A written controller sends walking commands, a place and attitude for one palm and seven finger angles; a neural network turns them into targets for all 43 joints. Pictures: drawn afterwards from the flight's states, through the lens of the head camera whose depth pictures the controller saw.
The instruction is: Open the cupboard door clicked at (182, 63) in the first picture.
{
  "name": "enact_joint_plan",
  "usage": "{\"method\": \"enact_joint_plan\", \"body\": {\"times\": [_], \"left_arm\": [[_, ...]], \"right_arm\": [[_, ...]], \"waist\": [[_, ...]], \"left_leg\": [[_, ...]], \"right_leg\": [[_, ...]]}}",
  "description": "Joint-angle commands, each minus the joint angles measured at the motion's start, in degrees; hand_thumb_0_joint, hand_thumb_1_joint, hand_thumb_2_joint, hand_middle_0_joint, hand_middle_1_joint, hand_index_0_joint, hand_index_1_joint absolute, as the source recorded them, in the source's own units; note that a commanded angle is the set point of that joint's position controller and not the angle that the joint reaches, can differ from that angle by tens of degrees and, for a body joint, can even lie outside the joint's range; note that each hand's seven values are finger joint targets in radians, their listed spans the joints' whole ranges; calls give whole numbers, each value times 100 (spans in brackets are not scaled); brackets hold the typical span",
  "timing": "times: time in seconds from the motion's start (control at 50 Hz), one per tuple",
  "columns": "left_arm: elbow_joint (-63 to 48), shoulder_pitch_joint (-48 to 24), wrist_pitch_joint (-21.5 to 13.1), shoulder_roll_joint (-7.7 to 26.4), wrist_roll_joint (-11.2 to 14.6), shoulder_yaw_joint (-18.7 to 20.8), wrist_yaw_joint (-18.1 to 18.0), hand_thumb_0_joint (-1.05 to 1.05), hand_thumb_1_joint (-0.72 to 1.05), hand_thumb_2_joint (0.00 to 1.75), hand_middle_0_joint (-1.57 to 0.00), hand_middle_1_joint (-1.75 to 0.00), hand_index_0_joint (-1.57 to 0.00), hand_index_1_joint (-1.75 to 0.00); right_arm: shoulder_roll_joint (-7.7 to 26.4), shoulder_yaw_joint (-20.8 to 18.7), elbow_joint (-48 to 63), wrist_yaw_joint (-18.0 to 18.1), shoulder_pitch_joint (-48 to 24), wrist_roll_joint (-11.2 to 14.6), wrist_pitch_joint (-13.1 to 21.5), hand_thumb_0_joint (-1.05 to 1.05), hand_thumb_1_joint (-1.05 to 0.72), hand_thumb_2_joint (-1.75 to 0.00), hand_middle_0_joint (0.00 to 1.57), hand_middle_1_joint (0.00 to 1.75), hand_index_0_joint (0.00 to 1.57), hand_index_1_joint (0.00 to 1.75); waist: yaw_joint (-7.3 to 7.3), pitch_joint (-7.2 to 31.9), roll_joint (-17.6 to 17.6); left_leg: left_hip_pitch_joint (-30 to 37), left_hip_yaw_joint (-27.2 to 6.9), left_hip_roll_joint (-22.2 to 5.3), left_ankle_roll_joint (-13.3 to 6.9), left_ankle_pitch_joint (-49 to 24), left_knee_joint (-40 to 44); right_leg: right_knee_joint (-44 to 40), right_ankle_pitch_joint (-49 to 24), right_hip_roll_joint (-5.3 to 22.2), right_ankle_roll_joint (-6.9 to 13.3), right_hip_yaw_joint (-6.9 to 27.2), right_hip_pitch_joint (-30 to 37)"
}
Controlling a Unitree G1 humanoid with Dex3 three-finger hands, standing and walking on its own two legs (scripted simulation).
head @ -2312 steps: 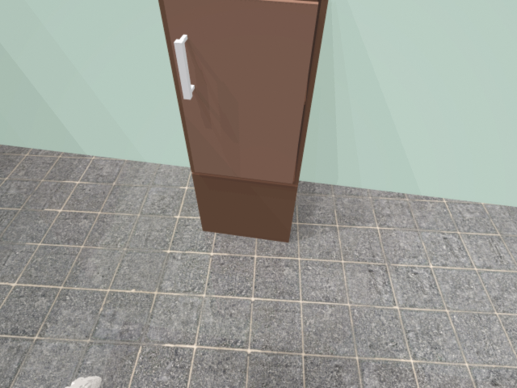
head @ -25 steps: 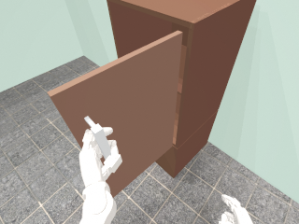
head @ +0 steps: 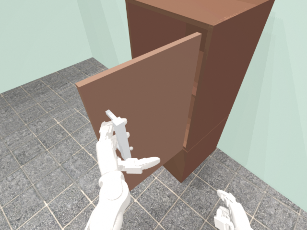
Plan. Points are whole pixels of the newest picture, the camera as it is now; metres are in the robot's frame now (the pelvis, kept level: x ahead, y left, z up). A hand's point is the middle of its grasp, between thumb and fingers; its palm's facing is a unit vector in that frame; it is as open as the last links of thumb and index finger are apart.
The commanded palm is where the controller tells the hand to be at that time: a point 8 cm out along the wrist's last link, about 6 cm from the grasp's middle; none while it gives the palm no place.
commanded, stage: open thumb and fingers to let go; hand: left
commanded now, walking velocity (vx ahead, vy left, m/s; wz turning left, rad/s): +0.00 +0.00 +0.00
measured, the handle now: (118, 136) +0.33 +0.12 +0.09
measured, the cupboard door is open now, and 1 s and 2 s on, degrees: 88 89 89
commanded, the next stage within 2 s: slide the hand sideways off the handle in 0.26 s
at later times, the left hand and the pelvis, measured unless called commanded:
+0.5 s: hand (128, 155) +0.27 +0.09 +0.09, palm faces +0.08 -0.99 -0.09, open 15.7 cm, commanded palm +0.25 +0.11 +0.08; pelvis -0.01 +0.01 -0.01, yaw +1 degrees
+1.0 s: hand (121, 168) +0.24 +0.10 +0.08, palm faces -0.06 -1.00 -0.02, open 16.3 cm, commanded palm +0.20 +0.16 +0.08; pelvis +0.01 +0.01 +0.00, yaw -2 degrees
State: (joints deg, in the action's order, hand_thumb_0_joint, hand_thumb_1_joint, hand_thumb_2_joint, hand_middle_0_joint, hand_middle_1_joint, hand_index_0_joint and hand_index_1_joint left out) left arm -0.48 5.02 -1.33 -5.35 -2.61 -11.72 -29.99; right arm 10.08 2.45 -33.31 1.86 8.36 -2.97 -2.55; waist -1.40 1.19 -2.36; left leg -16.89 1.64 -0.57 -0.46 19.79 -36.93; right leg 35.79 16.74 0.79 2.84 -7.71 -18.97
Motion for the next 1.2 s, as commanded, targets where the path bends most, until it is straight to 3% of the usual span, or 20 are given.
{"method": "enact_joint_plan", "body": {"times": [0.0, 0.08, 0.22, 0.28, 0.34, 0.36, 0.38, 0.4, 0.46, 0.5, 0.56, 0.62, 0.68, 0.74, 0.88, 0.9, 1.06, 1.1, 1.16, 1.18], "left_arm": [[-1200, -1821, -293, -287, -262, -167, -138, 0, -50, 30, -24, -85, -24, -85], [-1116, -1975, -250, -456, -304, -319, -188, 0, -50, 30, -21, -65, -21, -65], [-1027, -2088, -177, -551, -288, -352, -309, 0, -50, 30, -15, -30, -15, -30], [-992, -2227, -163, -701, -328, -501, -351, 0, -50, 30, -15, -30, -15, -30], [-906, -2268, -158, -640, -357, -453, -398, 0, -50, 30, -15, -30, -15, -30], [-757, -2133, -339, -280, -731, -1477, 766, 0, -50, 30, -15, -30, -15, -30], [-1178, -2525, -582, 196, -517, -987, 1365, 0, -50, 30, -15, -30, -15, -30], [-1329, -2584, -728, 389, -429, -941, 1818, 0, -50, 30, -15, -30, -15, -30], [-1195, -2501, -834, 382, 220, -1053, 3058, 0, -50, 30, -15, -30, -15, -30], [-1185, -2345, -750, 328, 761, -707, 3312, 0, -50, 30, -15, -30, -15, -30], [-1106, -1725, -639, 518, 1035, -147, 3120, 0, -50, 30, -15, -30, -15, -30], [-1386, -1419, -616, 692, 876, 40, 2830, 0, -50, 30, -15, -30, -15, -30], [-1624, -915, -614, 847, 720, 144, 2754, 0, -50, 30, -15, -30, -15, -30], [-1693, -648, -583, 1062, 661, 329, 2742, 0, -50, 30, -15, -30, -15, -30], [-2403, 503, -617, 1290, 784, 730, 2831, 0, -50, 30, -15, -30, -15, -30], [-2546, 483, -656, 1323, 789, 725, 2860, 0, -50, 30, -15, -30, -15, -30], [-3023, 1534, -985, 1624, 973, 1050, 3217, 0, -50, 30, -15, -30, -15, -30], [-3192, 1832, -1074, 1533, 1030, 988, 3342, 0, -50, 30, -15, -30, -15, -30], [-3209, 2246, -1175, 1775, 1149, 1301, 3503, 0, -50, 30, -15, -30, -15, -30], [-3310, 2359, -1211, 1720, 1167, 1239, 3576, 0, -50, 30, -15, -30, -15, -30]], "right_arm": [[486, -202, 874, 17, -766, -11, 204, 0, -90, -90, 20, 30, 20, 30], [477, -198, 860, -4, -789, -3, 155, 0, -90, -90, 20, 30, 20, 30], [477, -219, 831, -36, -828, 6, 142, 0, -90, -90, 20, 30, 20, 30], [480, -212, 805, -70, -858, 15, 146, 0, -90, -90, 20, 30, 20, 30], [486, -234, 771, -74, -845, 15, 169, 0, -90, -90, 20, 30, 20, 30], [659, -204, 612, -98, -397, 26, 178, 0, -90, -90, 20, 30, 20, 30], [650, -216, 813, -32, -314, 80, 230, 0, -90, -90, 20, 30, 20, 30], [654, -213, 854, 37, -303, 107, 286, 0, -90, -90, 20, 30, 20, 30], [688, -99, 986, 108, -250, 297, 585, 0, -90, -90, 20, 30, 20, 30], [687, -64, 1079, 153, -376, 398, 793, 0, -90, -90, 20, 30, 20, 30], [719, -60, 1091, 126, -407, 430, 1015, 0, -90, -90, 20, 30, 20, 30], [718, -82, 1111, 39, -344, 388, 1117, 0, -90, -90, 20, 30, 20, 30], [702, -77, 1178, -39, -335, 355, 1139, 0, -90, -90, 20, 30, 20, 30], [731, -83, 1198, -47, -326, 347, 1109, 0, -90, -90, 20, 30, 20, 30], [694, -99, 1371, -26, -297, 314, 1101, 0, -90, -90, 20, 30, 20, 30], [705, -107, 1370, -19, -263, 321, 1113, 0, -90, -90, 20, 30, 20, 30], [778, -177, 1391, 3, 12, 332, 1321, 0, -90, -90, 20, 30, 20, 30], [778, -199, 1450, 2, 53, 341, 1400, 0, -90, -90, 20, 30, 20, 30], [820, -235, 1440, 27, 145, 352, 1471, 0, -90, -90, 20, 30, 20, 30], [829, -230, 1477, 26, 136, 354, 1492, 0, -90, -90, 20, 30, 20, 30]], "waist": [[67, 977, 480], [51, 987, 372], [30, 1057, 584], [65, 974, 423], [66, 1006, 563], [484, 735, 856], [355, 1162, 654], [307, 1388, 413], [399, 1089, 149], [298, 928, 287], [86, 766, 597], [13, 870, 703], [-97, 870, 350], [-82, 703, 408], [-164, 858, 410], [-95, 869, 404], [-14, 865, 362], [-29, 906, 261], [-36, 963, 456], [-47, 992, 315]], "left_leg": [[23, -302, 57, -48, -708, 510], [15, -344, 36, -12, -730, 544], [-21, -357, 7, 2, -707, 517], [-60, -403, 3, 23, -591, 525], [-77, -404, 6, 13, -537, 492], [74, -393, -16, -82, -673, 445], [10, -372, 29, -111, -778, 422], [145, -347, 43, -118, -821, 398], [148, -431, 47, -97, -629, 455], [19, -502, 46, -63, -222, 556], [-214, -528, 48, -21, 108, 677], [-229, -481, 32, -19, -17, 686], [-221, -380, 30, -4, -247, 675], [-295, -331, 21, -18, -261, 657], [-304, -188, 42, -49, -669, 527], [-283, -179, 44, -53, -740, 480], [-466, -180, 82, -72, -1072, 151], [-467, -178, 90, -74, -1123, 78], [-646, -201, 96, -73, -1145, -58], [-645, -200, 108, -73, -1180, -84]], "right_leg": [[-637, -218, 93, -74, 531, 250], [-529, -212, 60, -33, 452, 206], [-502, -149, 30, -33, 427, 186], [-430, -40, 25, -16, 383, 54], [-475, 44, 22, -27, 409, 47], [-418, -340, 57, -47, 572, -135], [-306, -580, 61, -24, 558, 28], [-252, -693, 66, -13, 586, 126], [-260, -580, 41, 9, 534, 18], [-375, -121, 0, -30, 454, -47], [-460, 317, -4, -79, 430, -23], [-431, 240, 6, -95, 448, 62], [-389, 34, 22, -61, 491, 161], [-443, 38, 7, -64, 532, 158], [-399, -566, 7, -95, 601, 467], [-382, -680, 0, -106, 608, 433], [-165, -1298, -6, -148, 635, 360], [-90, -1376, -7, -150, 614, 312], [-26, -1493, 8, -176, 683, 361], [29, -1523, 3, -164, 658, 331]]}}
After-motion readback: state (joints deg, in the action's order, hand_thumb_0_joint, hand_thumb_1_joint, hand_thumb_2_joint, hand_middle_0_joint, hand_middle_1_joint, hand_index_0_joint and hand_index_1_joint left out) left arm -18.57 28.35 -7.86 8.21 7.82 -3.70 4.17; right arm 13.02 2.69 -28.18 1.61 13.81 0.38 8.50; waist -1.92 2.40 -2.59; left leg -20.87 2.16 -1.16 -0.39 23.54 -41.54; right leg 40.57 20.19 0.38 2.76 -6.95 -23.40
